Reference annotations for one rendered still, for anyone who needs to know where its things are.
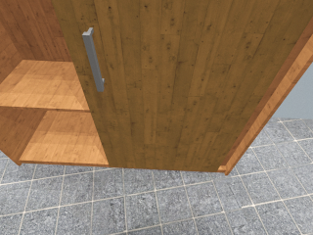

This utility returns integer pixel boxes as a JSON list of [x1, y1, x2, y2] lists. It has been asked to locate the handle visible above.
[[82, 27, 105, 92]]

